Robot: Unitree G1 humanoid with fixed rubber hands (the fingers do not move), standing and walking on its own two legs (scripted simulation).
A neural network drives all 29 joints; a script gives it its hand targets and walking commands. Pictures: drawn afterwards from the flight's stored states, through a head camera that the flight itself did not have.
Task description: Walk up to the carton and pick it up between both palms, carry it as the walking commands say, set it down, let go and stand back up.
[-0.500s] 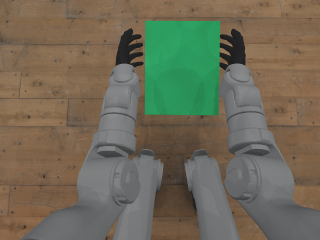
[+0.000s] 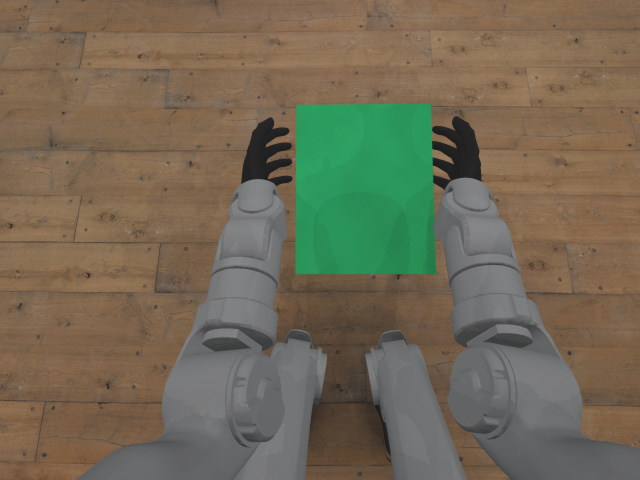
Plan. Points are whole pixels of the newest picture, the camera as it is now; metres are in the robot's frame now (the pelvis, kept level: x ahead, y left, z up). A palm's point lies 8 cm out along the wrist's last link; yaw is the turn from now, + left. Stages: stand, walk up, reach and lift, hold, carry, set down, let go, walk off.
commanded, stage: reach and lift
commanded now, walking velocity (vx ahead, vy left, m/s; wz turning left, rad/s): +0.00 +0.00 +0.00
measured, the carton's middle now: (357, 203) +0.47 -0.01 -0.14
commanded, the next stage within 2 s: none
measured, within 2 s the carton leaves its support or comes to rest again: neither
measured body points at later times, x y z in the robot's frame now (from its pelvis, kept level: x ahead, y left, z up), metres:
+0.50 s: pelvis +0.02 +0.00 +0.06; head +0.20 +0.01 +0.47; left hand +0.46 +0.12 +0.02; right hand +0.46 -0.14 +0.01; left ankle +0.09 +0.12 -0.51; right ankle +0.10 -0.13 -0.51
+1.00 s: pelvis +0.04 +0.00 +0.14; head +0.19 +0.01 +0.56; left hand +0.44 +0.12 +0.09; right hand +0.44 -0.13 +0.08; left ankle +0.09 +0.12 -0.51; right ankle +0.10 -0.13 -0.51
